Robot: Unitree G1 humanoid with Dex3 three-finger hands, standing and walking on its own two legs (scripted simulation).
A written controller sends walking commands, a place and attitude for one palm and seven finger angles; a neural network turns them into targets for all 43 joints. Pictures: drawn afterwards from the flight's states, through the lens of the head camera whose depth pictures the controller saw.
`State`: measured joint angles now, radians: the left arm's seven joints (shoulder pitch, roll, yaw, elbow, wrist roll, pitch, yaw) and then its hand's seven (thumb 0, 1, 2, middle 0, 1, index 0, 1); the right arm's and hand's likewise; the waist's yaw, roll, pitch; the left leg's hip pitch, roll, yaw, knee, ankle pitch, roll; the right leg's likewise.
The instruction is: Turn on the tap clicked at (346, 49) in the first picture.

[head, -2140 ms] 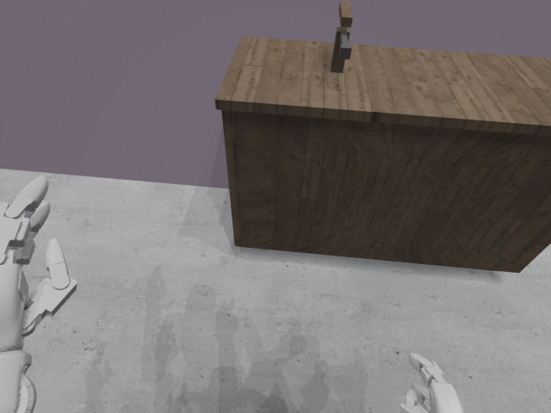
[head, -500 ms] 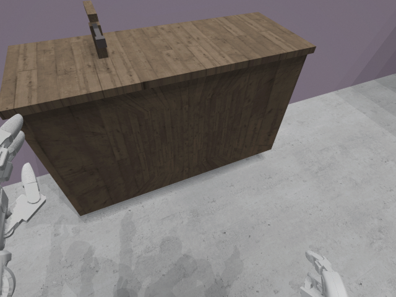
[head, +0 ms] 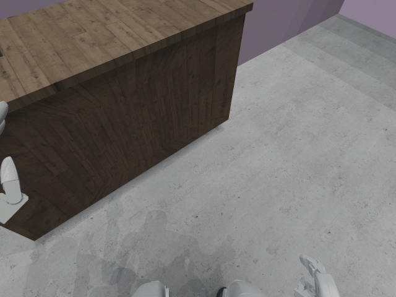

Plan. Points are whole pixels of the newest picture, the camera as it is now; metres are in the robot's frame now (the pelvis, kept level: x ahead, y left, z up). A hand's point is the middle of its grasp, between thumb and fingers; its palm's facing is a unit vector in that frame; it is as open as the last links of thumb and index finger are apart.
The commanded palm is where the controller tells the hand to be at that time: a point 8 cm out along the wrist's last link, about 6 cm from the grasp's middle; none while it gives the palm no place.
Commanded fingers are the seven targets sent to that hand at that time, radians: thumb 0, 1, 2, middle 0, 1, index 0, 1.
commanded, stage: turn to face it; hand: left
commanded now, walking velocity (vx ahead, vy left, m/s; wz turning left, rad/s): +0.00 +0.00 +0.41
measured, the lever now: out of the picture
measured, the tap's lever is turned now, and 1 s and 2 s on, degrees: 0 0 0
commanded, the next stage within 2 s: take the last steps up to it in 0.28 s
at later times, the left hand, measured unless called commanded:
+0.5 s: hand out of the picture +0.14 +0.23 +0.19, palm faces +0.56 -0.73 -0.39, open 7.4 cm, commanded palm +0.08 +0.26 +0.19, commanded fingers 0.00 0.90 0.90 -0.20 -0.30 -0.20 -0.30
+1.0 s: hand out of the picture +0.13 +0.22 +0.20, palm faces +0.59 -0.66 -0.46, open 7.4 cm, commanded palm +0.07 +0.25 +0.19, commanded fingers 0.00 0.90 0.90 -0.20 -0.30 -0.20 -0.30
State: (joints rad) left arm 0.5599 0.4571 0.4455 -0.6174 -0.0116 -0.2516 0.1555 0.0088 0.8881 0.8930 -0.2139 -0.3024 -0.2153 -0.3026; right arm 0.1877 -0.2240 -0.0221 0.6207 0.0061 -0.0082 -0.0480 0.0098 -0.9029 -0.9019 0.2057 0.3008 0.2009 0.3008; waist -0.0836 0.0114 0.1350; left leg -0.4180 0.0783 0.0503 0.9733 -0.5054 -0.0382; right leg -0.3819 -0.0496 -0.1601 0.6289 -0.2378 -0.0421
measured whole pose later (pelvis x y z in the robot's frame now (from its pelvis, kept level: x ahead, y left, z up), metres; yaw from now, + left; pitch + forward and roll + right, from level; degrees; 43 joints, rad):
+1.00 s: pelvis -0.01 -0.06 +0.01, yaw +14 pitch -1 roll +0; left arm 0.48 0.38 0.35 -0.48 0.00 -0.21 0.15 0.01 0.89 0.89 -0.20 -0.30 -0.20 -0.30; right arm 0.27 -0.14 0.02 0.63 0.00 -0.10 -0.06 0.01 -0.90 -0.90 0.21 0.30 0.20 0.30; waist 0.00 0.04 0.00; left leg -0.20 0.10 0.12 0.56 -0.32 -0.03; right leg -0.35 -0.04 -0.14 0.62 -0.35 0.03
